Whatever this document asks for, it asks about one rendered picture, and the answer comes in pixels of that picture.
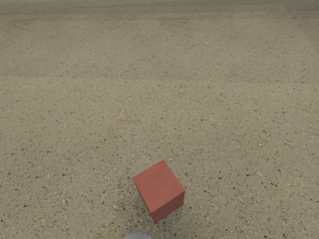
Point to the carton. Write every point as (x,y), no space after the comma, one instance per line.
(160,190)

